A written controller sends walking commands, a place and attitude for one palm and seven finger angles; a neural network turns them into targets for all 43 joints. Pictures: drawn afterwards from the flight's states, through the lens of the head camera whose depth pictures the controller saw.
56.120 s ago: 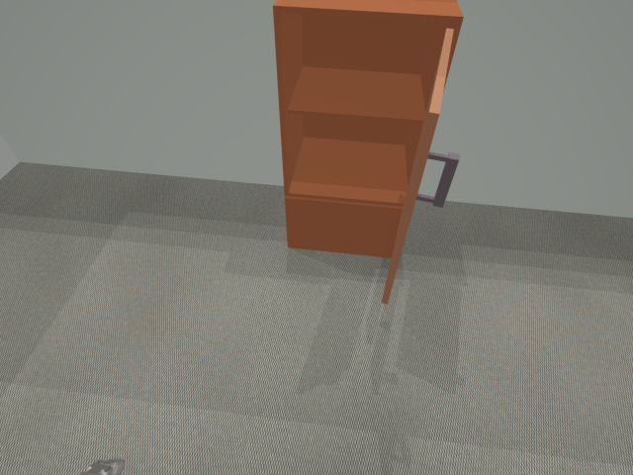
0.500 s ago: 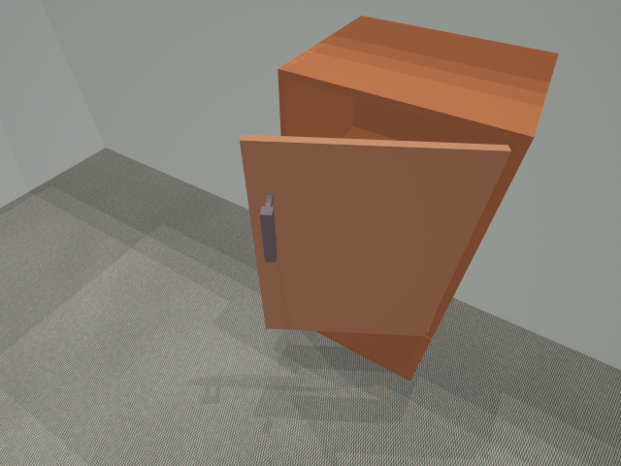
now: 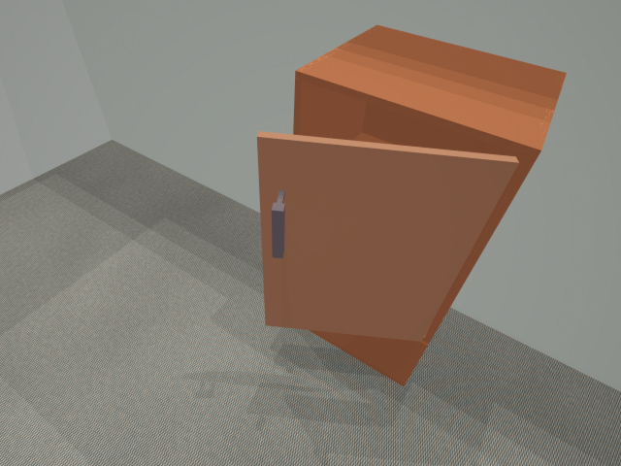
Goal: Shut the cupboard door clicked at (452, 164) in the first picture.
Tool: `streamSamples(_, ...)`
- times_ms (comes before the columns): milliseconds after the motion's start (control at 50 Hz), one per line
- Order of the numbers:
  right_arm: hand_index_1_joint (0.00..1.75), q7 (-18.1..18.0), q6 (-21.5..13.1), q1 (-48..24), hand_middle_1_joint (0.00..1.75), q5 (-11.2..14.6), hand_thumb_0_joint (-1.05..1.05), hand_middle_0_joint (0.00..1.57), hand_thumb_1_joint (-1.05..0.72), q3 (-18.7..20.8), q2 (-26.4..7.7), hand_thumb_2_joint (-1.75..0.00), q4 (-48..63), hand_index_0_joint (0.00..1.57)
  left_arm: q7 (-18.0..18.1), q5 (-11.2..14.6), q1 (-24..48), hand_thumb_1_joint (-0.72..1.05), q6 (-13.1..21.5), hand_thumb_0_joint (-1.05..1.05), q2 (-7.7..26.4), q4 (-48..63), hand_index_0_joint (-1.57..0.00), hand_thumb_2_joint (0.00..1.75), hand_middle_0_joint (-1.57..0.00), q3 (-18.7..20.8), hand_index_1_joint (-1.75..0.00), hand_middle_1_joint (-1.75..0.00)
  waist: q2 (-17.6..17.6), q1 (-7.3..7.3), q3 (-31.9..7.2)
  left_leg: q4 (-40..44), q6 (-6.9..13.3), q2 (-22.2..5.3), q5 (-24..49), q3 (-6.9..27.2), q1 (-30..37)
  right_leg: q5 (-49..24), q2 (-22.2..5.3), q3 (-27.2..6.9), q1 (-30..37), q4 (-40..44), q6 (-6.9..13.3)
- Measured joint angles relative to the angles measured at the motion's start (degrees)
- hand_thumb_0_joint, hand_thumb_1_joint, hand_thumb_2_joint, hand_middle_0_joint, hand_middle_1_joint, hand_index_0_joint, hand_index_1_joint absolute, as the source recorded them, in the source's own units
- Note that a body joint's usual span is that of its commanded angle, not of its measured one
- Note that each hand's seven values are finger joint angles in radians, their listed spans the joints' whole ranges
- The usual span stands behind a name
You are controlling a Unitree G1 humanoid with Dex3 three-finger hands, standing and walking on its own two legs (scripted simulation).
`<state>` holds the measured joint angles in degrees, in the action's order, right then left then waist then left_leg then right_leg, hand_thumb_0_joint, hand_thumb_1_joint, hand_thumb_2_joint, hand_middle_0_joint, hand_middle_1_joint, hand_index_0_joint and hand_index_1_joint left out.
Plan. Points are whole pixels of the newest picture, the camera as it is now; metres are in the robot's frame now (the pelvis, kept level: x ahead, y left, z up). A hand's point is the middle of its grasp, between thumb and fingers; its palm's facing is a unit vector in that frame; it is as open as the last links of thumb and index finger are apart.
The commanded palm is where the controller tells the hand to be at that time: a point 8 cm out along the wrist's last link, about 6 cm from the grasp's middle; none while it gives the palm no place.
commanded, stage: shuffle to correct the standing spot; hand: left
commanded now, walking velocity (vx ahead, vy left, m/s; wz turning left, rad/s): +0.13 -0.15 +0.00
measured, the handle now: (279, 224) +0.54 +0.09 -0.03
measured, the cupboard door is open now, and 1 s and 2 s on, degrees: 27 27 27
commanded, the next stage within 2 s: come to a stop and stand still in 0.42 s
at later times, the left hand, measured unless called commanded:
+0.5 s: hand out of the picture +0.05 +0.11 -0.18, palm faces -0.01 -0.99 -0.11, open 7.4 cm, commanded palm none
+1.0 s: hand out of the picture +0.09 +0.09 -0.18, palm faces +0.04 -0.98 -0.17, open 7.3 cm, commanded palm none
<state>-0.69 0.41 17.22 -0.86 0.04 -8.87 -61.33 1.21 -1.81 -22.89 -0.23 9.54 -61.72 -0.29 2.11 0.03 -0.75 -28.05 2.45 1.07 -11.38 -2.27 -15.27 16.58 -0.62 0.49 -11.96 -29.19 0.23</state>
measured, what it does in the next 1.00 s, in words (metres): walks ahead: right foot, then left foot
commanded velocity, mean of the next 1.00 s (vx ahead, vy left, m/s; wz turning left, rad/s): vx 0.02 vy -0.05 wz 0.00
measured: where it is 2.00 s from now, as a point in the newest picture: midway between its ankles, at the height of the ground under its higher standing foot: outside the picture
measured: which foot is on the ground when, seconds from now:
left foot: down 0.00-0.56, up 0.58-0.74, down 0.76-1.00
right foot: down 0.00-0.36, up 0.38-0.54, down 0.56-1.00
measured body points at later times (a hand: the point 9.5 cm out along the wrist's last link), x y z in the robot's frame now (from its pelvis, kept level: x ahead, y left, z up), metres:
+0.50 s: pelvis +0.05 -0.05 +0.00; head +0.07 -0.03 +0.45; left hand +0.05 +0.16 -0.17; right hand +0.05 -0.27 -0.15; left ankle +0.05 +0.09 -0.74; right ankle +0.04 -0.14 -0.71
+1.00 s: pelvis +0.08 -0.07 +0.00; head +0.10 -0.06 +0.45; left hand +0.09 +0.15 -0.16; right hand +0.14 -0.30 -0.15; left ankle +0.12 +0.02 -0.74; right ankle +0.08 -0.16 -0.74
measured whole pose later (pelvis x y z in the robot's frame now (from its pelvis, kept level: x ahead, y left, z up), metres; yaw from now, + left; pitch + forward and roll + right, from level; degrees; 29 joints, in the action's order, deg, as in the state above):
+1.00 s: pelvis +0.08 -0.07 +0.00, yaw -1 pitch -1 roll +0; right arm -2.0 0.7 10.5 -0.3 0.8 -8.6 -59.3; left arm 2.1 -1.2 -16.6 -0.6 8.6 -59.0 1.2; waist 1.8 1.3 3.7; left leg -27.4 2.7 -0.2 -11.3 -6.1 -14.7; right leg 15.4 -0.4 6.9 -11.1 -27.9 2.0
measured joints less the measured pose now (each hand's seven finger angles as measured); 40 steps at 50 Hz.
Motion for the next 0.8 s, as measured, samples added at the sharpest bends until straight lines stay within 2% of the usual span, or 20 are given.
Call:
streamSamples(180, 0.3, -0.6, 0.3, 1.8, 0.29, -0.2, 0.0, 0.2, -0.91, 1.2, 0.5, -0.9, -0.1, 0.2, -0.9, -0.2, -2.4, 0.91, -0.1, 0.0, -1.0, 0.9, -0.2, 0.9, -0.2, 1.2, -0.3, -0.3, -0.6, 0.2, -0.1, -4.2, -1.2, -2.1, -3.8, 0.7, -1.9, 0.8, 1.9, 0.8, -1.0, -1.8, 1.2)
streamSamples(280, 0.3, -1.0, -0.4, 2.0, 0.29, -0.1, 0.0, 0.2, -0.91, 1.0, 0.8, -0.9, -0.2, 0.2, -0.5, 0.2, -2.9, 0.91, 0.3, 0.0, -1.5, 1.1, -0.2, 0.9, -0.2, 1.6, -0.3, -0.3, -0.5, 0.0, 0.0, -8.3, -0.4, -3.6, -8.0, 0.4, -3.1, 2.3, 3.3, 2.0, -0.2, -2.1, 2.3)
streamSamples(300, 0.3, -1.0, -0.6, 1.8, 0.29, -0.1, 0.0, 0.2, -0.91, 1.0, 0.9, -0.9, -0.3, 0.2, -0.5, 0.2, -2.8, 0.91, 0.3, 0.0, -1.6, 1.0, -0.2, 0.9, -0.2, 1.7, -0.3, -0.3, -0.2, 0.05, 0.1, -8.0, -0.5, -3.7, -7.0, 0.4, -2.7, 2.8, 3.4, 2.1, 0.1, -2.4, 2.4)
streamSamples(380, 0.3, -1.3, -1.8, 0.8, 0.29, -0.3, 0.0, 0.2, -0.91, 0.8, 1.9, -0.9, -0.7, 0.2, -0.8, 0.1, -2.3, 0.91, -0.4, 0.0, -1.6, 0.4, -0.2, 0.9, -0.2, 1.8, -0.3, -0.3, 2.0, 0.33, 0.0, -7.1, -2.5, -3.6, -7.1, -1.3, -0.7, 5.7, 2.6, 1.7, -1.0, -7.1, 2.3)
streamSamples(420, 0.3, -1.6, -2.4, 0.3, 0.29, -0.6, 0.0, 0.2, -0.91, 0.9, 2.1, -0.9, -0.1, 0.2, -1.2, -0.2, -1.1, 0.91, -1.0, 0.0, -1.7, 0.5, -0.2, 0.9, -0.2, 2.0, -0.3, -0.3, 1.7, 0.01, 0.3, -6.2, -2.5, -4.2, -7.5, -2.2, 0.2, 9.8, 2.3, 2.7, -4.3, -14.1, 2.2)
streamSamples(460, 0.3, -1.8, -2.7, 0.1, 0.29, -0.9, 0.0, 0.2, -0.91, 1.0, 2.2, -0.9, 0.3, 0.2, -1.6, -0.2, 0.9, 0.91, -1.4, 0.01, -1.6, 1.3, -0.2, 0.9, -0.2, 2.4, -0.3, -0.3, 1.0, -0.64, 1.0, -4.5, -2.8, -4.9, -6.8, -2.3, 1.1, 11.1, 1.6, 3.6, -7.0, -17.4, 2.0)
streamSamples(520, 0.3, -1.7, -2.2, 0.3, 0.29, -1.0, 0.0, 0.2, -0.91, 1.2, 1.7, -0.9, 0.2, 0.2, -1.9, -0.4, 3.9, 0.92, -0.9, 0.01, -1.1, 3.1, -0.2, 0.9, -0.2, 3.1, -0.3, -0.3, -0.8, -1.13, 2.0, -3.8, -3.8, -6.2, -6.6, -1.5, 1.7, 5.4, 0.5, 5.2, -6.7, -9.9, 1.5)
streamSamples(540, 0.3, -1.6, -2.0, 0.8, 0.29, -0.9, 0.0, 0.2, -0.91, 1.3, 1.6, -0.9, 0.2, 0.2, -1.9, -0.4, 4.2, 0.92, -0.4, 0.02, -0.5, 3.8, -0.2, 0.9, -0.2, 3.3, -0.3, -0.3, -1.0, -1.14, 2.0, -5.2, -4.0, -6.5, -7.4, -1.2, 1.3, 2.8, 0.2, 5.4, -5.5, -5.6, 1.4)
streamSamples(560, 0.3, -1.5, -1.7, 1.2, 0.29, -0.7, 0.0, 0.2, -0.91, 1.4, 1.6, -0.9, 0.2, 0.2, -1.9, -0.4, 4.5, 0.93, 0.3, 0.02, 0.3, 4.5, -0.2, 0.9, -0.2, 3.6, -0.3, -0.3, -0.7, -0.93, 1.9, -7.7, -3.4, -6.4, -9.5, -1.1, 0.2, -0.4, -0.3, 5.3, -5.1, -3.3, 1.5)
streamSamples(600, 0.3, -1.3, -0.4, 1.2, 0.29, -0.3, 0.0, 0.2, -0.91, 1.6, 1.0, -0.9, -0.4, 0.2, -1.2, -0.2, 5.8, 0.93, 0.9, 0.02, 0.7, 4.9, -0.2, 0.9, -0.2, 3.8, -0.3, -0.3, -1.8, -0.62, 2.4, -16.7, -2.1, -6.4, -16.3, 0.5, -3.2, -0.2, 0.3, 6.8, -5.1, -5.2, 2.0)
streamSamples(640, 0.3, -1.2, 0.4, 0.7, 0.29, -0.2, 0.0, 0.2, -0.91, 1.7, 0.5, -0.9, -0.9, 0.2, -0.3, -0.1, 6.3, 0.93, 1.5, 0.02, 0.7, 4.9, -0.2, 0.9, -0.2, 3.7, -0.3, -0.3, -2.0, -0.21, 2.6, -24.2, -1.7, -5.4, -18.1, 0.4, -6.2, 0.9, 0.5, 7.6, -3.7, -4.4, 2.6)
streamSamples(660, 0.3, -1.1, 0.6, 0.2, 0.29, -0.1, 0.0, 0.2, -0.91, 1.7, 0.4, -0.9, -1.0, 0.2, 0.1, -0.1, 6.4, 0.93, 1.6, 0.01, 0.5, 4.7, -0.2, 0.9, -0.2, 3.5, -0.3, -0.3, -1.9, -0.1, 2.7, -25.0, -1.9, -4.8, -18.0, -0.1, -6.8, 0.9, 0.5, 7.8, -2.7, -3.4, 2.7)
streamSamples(700, 0.3, -1.0, 0.4, -0.9, 0.29, 0.2, 0.0, 0.2, -0.91, 1.4, 0.4, -0.9, -0.8, 0.2, 0.5, -0.1, 6.5, 0.92, 1.7, 0.01, 0.2, 4.1, -0.2, 0.9, -0.2, 2.8, -0.3, -0.3, -1.4, 0.02, 2.9, -19.9, -2.3, -3.7, -15.8, -1.7, -6.0, 0.2, 0.4, 7.6, -1.1, -1.4, 2.6)
streamSamples(760, 0.3, -1.2, -0.3, -2.3, 0.29, 0.5, 0.0, 0.2, -0.92, 0.9, 0.4, -0.9, -0.1, 0.2, 0.7, 0.5, 6.3, 0.92, 1.4, 0.01, -0.7, 3.2, -0.2, 0.9, -0.2, 1.9, -0.3, -0.3, -1.6, -0.03, 3.2, -5.4, -2.7, -2.7, -4.2, -2.6, -1.7, 0.4, 1.1, 7.5, 0.2, -1.0, 2.4)
streamSamples(800, 0.3, -1.5, -0.2, -3.4, 0.29, 0.5, 0.01, 0.2, -0.94, 0.9, 0.7, -0.9, -0.4, 0.2, 1.0, 0.7, 6.7, 0.92, 0.5, 0.01, -0.7, 2.4, -0.2, 0.9, -0.2, 1.8, -0.3, -0.3, -0.5, 0.19, 3.8, -3.6, -0.9, -2.2, -1.7, -3.1, -0.3, 1.1, 0.9, 7.1, 0.9, -1.6, 2.0)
